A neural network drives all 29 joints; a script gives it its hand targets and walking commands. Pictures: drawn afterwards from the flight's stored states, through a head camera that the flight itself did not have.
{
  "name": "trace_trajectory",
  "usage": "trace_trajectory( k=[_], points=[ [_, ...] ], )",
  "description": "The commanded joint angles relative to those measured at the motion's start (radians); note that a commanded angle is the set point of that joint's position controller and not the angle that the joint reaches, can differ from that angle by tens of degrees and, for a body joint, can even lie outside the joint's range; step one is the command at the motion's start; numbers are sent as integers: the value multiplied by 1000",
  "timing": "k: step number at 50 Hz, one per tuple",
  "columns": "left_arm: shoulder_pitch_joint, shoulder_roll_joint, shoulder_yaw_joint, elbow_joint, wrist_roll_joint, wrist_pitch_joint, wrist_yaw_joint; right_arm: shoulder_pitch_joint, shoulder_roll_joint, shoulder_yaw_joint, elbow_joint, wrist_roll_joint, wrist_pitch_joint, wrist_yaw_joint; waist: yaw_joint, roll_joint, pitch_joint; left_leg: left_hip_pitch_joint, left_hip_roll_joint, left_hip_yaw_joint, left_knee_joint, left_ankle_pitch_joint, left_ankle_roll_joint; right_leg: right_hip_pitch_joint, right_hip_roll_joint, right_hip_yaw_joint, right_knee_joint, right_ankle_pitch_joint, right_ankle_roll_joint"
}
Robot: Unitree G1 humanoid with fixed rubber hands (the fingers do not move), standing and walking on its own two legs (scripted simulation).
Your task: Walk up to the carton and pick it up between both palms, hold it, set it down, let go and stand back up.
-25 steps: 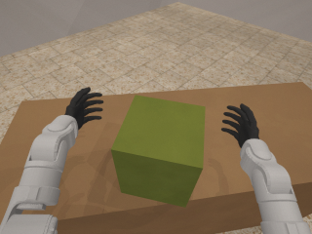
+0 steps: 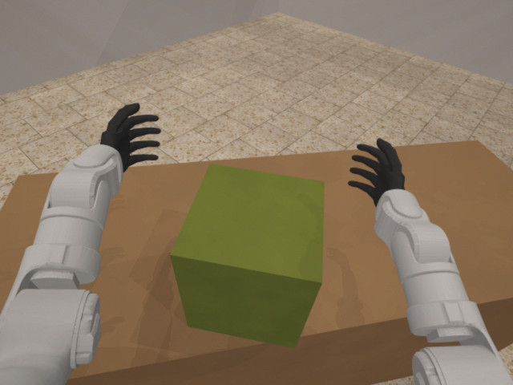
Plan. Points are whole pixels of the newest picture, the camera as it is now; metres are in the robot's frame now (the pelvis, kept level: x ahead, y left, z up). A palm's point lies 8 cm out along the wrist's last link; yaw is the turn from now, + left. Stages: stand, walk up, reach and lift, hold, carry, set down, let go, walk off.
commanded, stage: reach and lift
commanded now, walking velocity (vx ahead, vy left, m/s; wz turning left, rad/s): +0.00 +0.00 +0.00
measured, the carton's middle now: (253, 257) +0.36 -0.06 -0.02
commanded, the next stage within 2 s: none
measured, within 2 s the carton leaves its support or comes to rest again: neither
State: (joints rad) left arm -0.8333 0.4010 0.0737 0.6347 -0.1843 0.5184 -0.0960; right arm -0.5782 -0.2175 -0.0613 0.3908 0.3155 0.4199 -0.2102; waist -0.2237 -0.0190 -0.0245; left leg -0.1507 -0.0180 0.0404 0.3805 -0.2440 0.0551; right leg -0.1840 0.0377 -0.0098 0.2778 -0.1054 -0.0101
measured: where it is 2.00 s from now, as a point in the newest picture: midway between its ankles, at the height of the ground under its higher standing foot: outside the picture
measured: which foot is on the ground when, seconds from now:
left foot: down 0.00-1.00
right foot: down 0.00-1.00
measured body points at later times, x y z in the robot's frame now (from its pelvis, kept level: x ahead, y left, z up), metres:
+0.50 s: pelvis +0.00 +0.01 -0.01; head +0.03 +0.02 +0.44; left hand +0.45 +0.13 +0.07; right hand +0.34 -0.25 +0.06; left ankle -0.03 +0.08 -0.75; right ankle +0.02 -0.11 -0.75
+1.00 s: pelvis -0.01 -0.01 -0.02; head +0.05 +0.00 +0.43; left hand +0.44 +0.08 +0.02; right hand +0.35 -0.23 +0.00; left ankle -0.03 +0.08 -0.75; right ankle +0.03 -0.11 -0.75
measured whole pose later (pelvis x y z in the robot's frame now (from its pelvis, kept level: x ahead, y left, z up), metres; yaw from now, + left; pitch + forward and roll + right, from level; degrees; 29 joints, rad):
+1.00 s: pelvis -0.01 -0.01 -0.02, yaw +1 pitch +14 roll -2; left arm -0.80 0.15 0.04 1.20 -0.05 -0.20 -0.03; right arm -0.60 -0.03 -0.13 1.03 0.10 -0.29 -0.22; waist -0.20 0.05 -0.11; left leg -0.52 -0.02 0.00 0.59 -0.30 0.05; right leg -0.55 0.04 -0.05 0.47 -0.16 -0.02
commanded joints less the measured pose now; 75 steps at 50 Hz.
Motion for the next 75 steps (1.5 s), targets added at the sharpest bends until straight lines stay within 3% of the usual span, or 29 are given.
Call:
trace_trajectory(
  k=[1,4,8,11,15,18,19,20,21,23,26,28,30,35,38,40,43,44,48,54,56,59,61,63,67,72,73,74,75],
  points=[
    [-345,120,20,-10,38,-120,-36,-301,-40,12,-81,-19,-71,-28,-19,27,-329,-59,8,-61,-81,204,-28,345,-22,38,61,476,22],
    [-316,90,0,14,36,-196,-34,-276,-11,9,-89,-39,-137,-22,-4,55,-337,-22,20,-66,-53,255,-45,267,-12,17,66,431,11],
    [-378,93,6,-104,13,-313,6,-296,-28,-59,-193,-96,-274,-5,14,126,-536,114,31,-69,20,412,-89,140,10,-27,81,397,7],
    [-408,82,-2,-163,17,-371,45,-306,-48,-99,-203,-148,-347,8,5,186,-641,221,50,-83,73,514,-125,45,22,-46,93,387,3],
    [-414,73,-20,-214,7,-409,72,-281,-39,-117,-162,-191,-405,6,-23,196,-751,271,57,-91,140,627,-139,-23,26,-47,114,432,10],
    [-358,66,-8,-158,11,-430,70,-261,-20,-86,-103,-181,-428,11,-7,148,-753,200,52,-93,139,624,-125,15,23,-33,142,459,20],
    [-345,52,-3,-110,30,-438,67,-252,-7,-75,-45,-181,-432,13,1,150,-723,194,48,-91,139,618,-121,1,21,-32,138,443,21],
    [-268,14,-2,58,51,-443,49,-210,24,-45,91,-189,-427,21,-3,101,-588,145,48,-95,130,573,-105,-3,16,-23,130,390,23],
    [-269,10,20,87,78,-466,36,-202,24,-37,127,-179,-441,24,18,96,-603,111,41,-87,113,528,-94,26,10,-25,125,403,17],
    [-279,-3,6,168,86,-503,20,-214,41,-30,204,-170,-473,17,6,88,-552,47,34,-90,105,488,-91,56,0,-21,142,442,20],
    [-304,-32,-15,335,89,-562,8,-265,44,-16,340,-143,-520,27,20,98,-384,18,47,-105,85,385,-89,-37,-3,-35,126,278,6],
    [-372,-31,-40,320,84,-600,17,-305,34,-29,366,-127,-560,25,6,155,-420,55,51,-112,102,428,-114,-81,-1,-42,130,263,0],
    [-412,-42,-58,361,60,-636,26,-356,32,-43,391,-140,-606,27,6,162,-415,75,61,-120,128,461,-125,-174,-1,-49,122,194,-1],
    [-490,-44,-92,347,14,-746,66,-445,35,-101,294,-203,-718,14,-10,158,-723,29,45,-108,189,463,-135,-140,1,-52,198,325,6],
    [-467,-92,-118,339,27,-759,85,-442,29,-115,367,-221,-756,20,-28,186,-798,141,68,-135,254,687,-170,-241,25,-65,201,343,2],
    [-446,-96,-109,323,49,-761,81,-402,29,-121,412,-233,-773,13,-35,188,-841,157,63,-128,281,737,-178,-238,27,-64,200,383,-1],
    [-376,-81,-27,334,110,-762,73,-350,77,-64,427,-218,-771,-2,1,93,-859,-28,26,-94,237,603,-117,-9,9,-33,234,550,9],
    [-388,-80,-7,399,131,-759,65,-376,116,-40,453,-211,-761,-5,9,53,-798,-159,8,-81,195,467,-84,95,-11,-12,240,563,16],
    [-425,-64,32,427,159,-785,72,-417,158,-64,472,-225,-767,-18,-7,9,-728,-268,-1,-75,129,294,-56,170,-38,8,247,537,41],
    [-502,-137,43,412,194,-811,81,-463,246,-68,472,-245,-786,-26,15,100,-726,-329,4,-65,112,262,-63,188,-58,33,251,536,31],
    [-501,-175,50,437,210,-812,63,-448,311,-53,464,-261,-782,-26,13,86,-727,-371,-5,-54,100,190,-49,219,-79,46,236,526,38],
    [-483,-260,69,513,280,-798,35,-437,392,-77,533,-335,-777,-27,10,77,-606,-369,2,-53,50,110,-34,203,-86,40,199,404,38],
    [-486,-252,95,515,309,-792,38,-453,387,-129,523,-378,-797,-30,32,112,-595,-346,10,-47,38,80,-45,136,-84,25,170,295,28],
    [-521,-302,89,474,333,-781,47,-465,392,-188,548,-417,-809,-21,24,169,-578,-232,27,-54,47,136,-76,38,-48,-24,151,251,8],
    [-521,-465,84,491,410,-773,18,-441,517,-246,601,-554,-829,20,-3,167,-561,-61,37,-47,54,195,-99,-60,-25,-72,93,228,1],
    [-543,-728,86,555,509,-811,-36,-499,782,-239,588,-705,-841,121,47,159,-573,-84,36,-39,-12,122,-92,26,-28,-86,68,195,1],
    [-579,-798,53,542,513,-823,-40,-542,816,-248,564,-728,-852,144,33,175,-630,-81,40,-47,-19,105,-98,24,-19,-101,69,206,-1],
    [-548,-850,61,593,528,-824,-41,-560,842,-217,553,-736,-854,168,64,174,-603,-71,46,-51,-20,124,-99,18,-20,-94,62,196,-13],
    [-504,-867,66,599,541,-830,-44,-508,868,-194,563,-734,-854,179,64,172,-593,-60,41,-49,-16,163,-101,53,-22,-85,58,238,-12]
  ],
)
